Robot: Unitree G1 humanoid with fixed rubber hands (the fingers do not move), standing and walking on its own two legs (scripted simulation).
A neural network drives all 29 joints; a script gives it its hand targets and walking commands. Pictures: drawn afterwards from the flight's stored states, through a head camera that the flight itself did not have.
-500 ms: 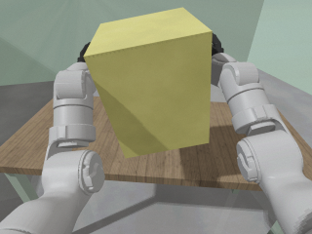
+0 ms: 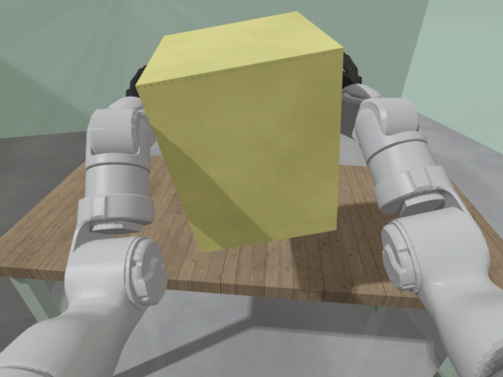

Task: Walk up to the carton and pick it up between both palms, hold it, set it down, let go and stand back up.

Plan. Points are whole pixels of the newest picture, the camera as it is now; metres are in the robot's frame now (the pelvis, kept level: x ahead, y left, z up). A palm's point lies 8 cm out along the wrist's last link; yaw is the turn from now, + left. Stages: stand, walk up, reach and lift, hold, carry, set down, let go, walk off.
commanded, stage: hold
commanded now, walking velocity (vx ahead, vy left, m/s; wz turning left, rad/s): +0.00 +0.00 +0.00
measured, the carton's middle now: (249, 131) +0.36 -0.01 +0.29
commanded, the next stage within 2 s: none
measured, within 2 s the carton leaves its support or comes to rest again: neither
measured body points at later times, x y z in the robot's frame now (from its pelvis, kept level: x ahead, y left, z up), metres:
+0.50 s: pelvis +0.00 +0.00 +0.00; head -0.10 +0.01 +0.44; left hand +0.39 +0.14 +0.31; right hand +0.38 -0.16 +0.33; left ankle +0.01 +0.10 -0.75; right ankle +0.01 -0.09 -0.75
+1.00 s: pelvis +0.00 +0.00 +0.00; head -0.10 +0.01 +0.44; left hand +0.39 +0.14 +0.32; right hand +0.38 -0.16 +0.33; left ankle +0.01 +0.10 -0.75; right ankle +0.01 -0.09 -0.75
